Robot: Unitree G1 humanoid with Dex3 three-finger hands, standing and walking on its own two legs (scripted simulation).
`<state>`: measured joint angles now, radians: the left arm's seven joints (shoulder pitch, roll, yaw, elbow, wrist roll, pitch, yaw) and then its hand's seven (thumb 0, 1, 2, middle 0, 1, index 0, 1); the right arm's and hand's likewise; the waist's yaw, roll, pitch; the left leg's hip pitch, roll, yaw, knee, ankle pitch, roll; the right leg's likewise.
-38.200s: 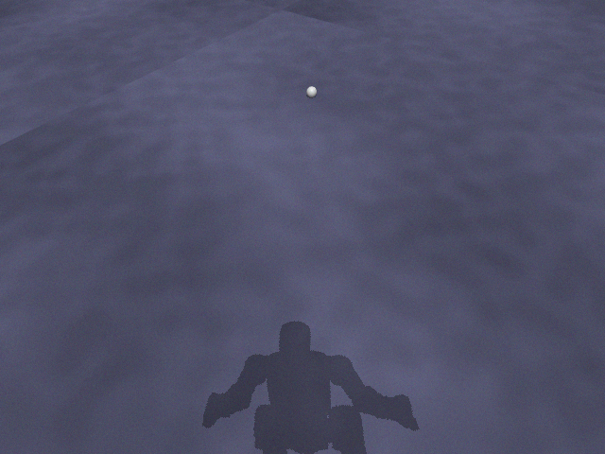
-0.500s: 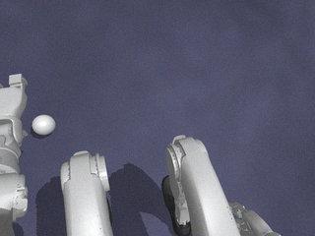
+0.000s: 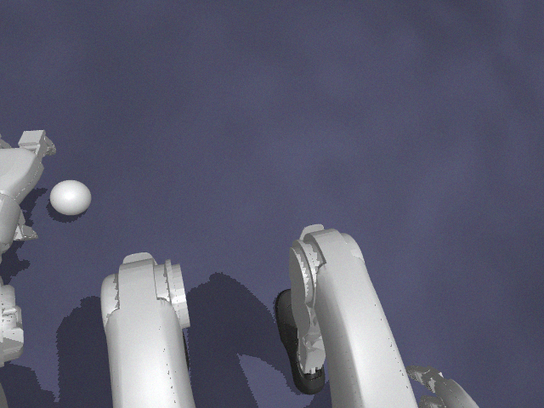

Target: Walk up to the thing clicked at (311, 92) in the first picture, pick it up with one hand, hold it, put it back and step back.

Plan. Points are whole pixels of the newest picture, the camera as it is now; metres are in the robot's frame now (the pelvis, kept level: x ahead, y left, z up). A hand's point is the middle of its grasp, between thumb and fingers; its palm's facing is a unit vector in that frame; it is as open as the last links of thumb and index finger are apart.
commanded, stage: home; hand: left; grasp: from above
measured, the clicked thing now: (71, 197) +0.46 +0.30 -0.29
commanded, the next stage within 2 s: none
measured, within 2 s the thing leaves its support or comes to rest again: neither
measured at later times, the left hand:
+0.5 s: hand out of the picture +0.36 +0.29 -0.01, palm faces -0.32 -0.55 -0.77, open 8.9 cm
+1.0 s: hand out of the picture +0.26 +0.23 +0.21, palm faces +0.11 -0.94 -0.32, open 7.4 cm
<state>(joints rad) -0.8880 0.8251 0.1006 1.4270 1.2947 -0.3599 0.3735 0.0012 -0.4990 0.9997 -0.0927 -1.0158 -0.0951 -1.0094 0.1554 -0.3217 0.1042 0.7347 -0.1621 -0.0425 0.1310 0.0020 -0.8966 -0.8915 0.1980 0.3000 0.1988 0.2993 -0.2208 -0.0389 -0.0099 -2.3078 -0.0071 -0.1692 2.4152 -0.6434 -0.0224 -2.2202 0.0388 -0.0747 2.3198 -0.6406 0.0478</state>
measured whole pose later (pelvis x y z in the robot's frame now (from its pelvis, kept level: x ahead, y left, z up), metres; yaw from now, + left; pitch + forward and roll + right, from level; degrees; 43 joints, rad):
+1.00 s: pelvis +0.05 +0.01 +0.30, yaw +7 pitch +22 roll -4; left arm 0.19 0.29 0.05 0.11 0.03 0.34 0.07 0.01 0.90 0.90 -0.21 -0.30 -0.21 -0.30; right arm 0.15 -0.20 0.05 0.54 0.03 -0.11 -0.08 0.01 -0.90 -0.89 0.20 0.30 0.20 0.30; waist -0.06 0.04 -0.19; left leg -1.25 0.02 -0.08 1.44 -0.58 -0.01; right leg -1.18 0.00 -0.04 1.37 -0.57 0.03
